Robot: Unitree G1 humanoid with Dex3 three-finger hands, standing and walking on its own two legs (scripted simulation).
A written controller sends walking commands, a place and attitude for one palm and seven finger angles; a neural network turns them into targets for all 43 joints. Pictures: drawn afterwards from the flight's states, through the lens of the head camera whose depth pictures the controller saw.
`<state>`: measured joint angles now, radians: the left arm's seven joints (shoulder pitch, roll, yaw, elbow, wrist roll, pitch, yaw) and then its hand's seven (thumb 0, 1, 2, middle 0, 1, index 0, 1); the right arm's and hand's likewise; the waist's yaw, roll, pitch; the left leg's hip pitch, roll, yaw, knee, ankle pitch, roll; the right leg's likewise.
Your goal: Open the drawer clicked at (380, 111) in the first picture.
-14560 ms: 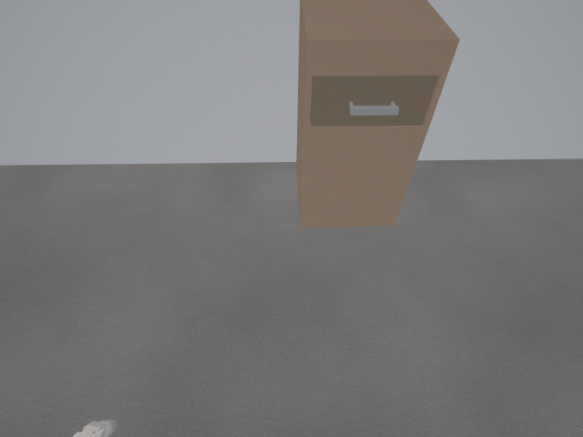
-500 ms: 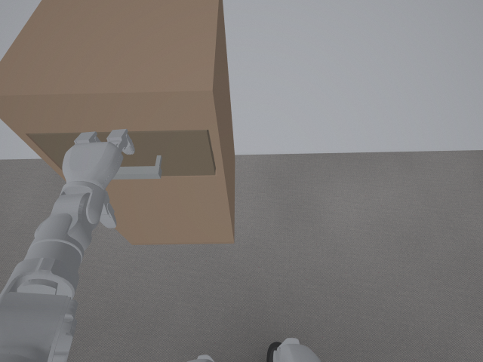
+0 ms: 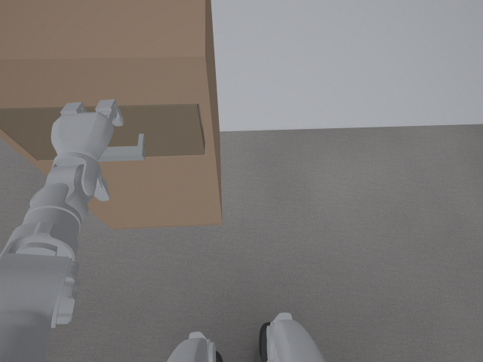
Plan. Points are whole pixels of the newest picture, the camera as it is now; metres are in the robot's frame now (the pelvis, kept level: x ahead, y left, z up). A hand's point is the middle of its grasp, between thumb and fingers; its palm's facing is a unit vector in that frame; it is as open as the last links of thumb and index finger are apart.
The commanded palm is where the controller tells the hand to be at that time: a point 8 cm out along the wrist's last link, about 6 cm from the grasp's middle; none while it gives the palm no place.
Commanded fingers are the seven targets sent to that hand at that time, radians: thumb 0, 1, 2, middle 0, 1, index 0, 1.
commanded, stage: move the hooked fingers above the handle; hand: left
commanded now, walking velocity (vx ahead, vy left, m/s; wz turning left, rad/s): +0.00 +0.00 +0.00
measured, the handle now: (107, 146) +0.54 +0.26 -0.08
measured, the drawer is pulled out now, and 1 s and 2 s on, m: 0.00 0.00 0.00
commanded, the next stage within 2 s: none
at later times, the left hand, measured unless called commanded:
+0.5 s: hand (99, 151) +0.48 +0.24 -0.01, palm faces -0.08 -0.01 -1.00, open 13.8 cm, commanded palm +0.49 +0.23 +0.03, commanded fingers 0.00 -0.50 0.30 -0.30 -1.20 -0.30 -1.20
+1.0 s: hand (99, 151) +0.49 +0.24 -0.01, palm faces -0.07 +0.00 -1.00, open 13.8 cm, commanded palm +0.49 +0.24 +0.02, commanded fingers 0.00 -0.50 0.30 -0.30 -1.20 -0.30 -1.20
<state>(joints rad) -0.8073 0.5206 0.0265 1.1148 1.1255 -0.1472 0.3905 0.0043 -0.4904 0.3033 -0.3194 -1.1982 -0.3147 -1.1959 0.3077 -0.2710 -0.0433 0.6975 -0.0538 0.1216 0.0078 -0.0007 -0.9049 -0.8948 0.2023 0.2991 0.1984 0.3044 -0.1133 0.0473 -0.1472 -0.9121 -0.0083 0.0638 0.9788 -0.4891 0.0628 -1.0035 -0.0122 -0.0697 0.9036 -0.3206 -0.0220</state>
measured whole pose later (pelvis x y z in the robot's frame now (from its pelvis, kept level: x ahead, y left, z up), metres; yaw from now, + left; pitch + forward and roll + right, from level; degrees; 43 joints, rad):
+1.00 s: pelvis -0.05 -0.01 -0.04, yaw +1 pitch +28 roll -2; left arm -1.03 0.68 0.02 1.21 1.12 -0.18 0.31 0.00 -0.49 0.30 -0.32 -1.20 -0.32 -1.22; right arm 0.35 -0.29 0.03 0.66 -0.03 0.06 -0.03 0.00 -0.90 -0.89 0.20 0.30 0.20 0.30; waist -0.18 0.05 -0.13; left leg -1.18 0.01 0.03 1.18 -0.48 0.05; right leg -1.24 -0.01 -0.11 1.05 -0.30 -0.05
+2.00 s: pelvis -0.07 +0.00 -0.06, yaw +1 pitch +29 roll -2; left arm -1.11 0.72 0.00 1.23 1.12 -0.20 0.31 0.00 -0.49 0.30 -0.34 -1.22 -0.36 -1.24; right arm 0.32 -0.30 0.07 0.62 -0.01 0.07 -0.06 0.00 -0.90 -0.89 0.20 0.30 0.20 0.30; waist -0.21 0.05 -0.12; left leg -1.27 -0.01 0.03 1.25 -0.48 0.07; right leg -1.33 -0.01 -0.09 1.11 -0.29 -0.03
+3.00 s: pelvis -0.07 +0.00 -0.06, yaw +2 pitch +29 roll -2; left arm -1.12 0.70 -0.03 1.23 1.12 -0.19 0.33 0.00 -0.49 0.30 -0.34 -1.22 -0.36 -1.24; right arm 0.31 -0.30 0.07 0.62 -0.01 0.07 -0.06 0.00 -0.90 -0.89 0.20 0.30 0.20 0.30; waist -0.21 0.05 -0.12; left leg -1.27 -0.02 0.02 1.25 -0.48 0.07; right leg -1.33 -0.01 -0.08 1.12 -0.30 -0.03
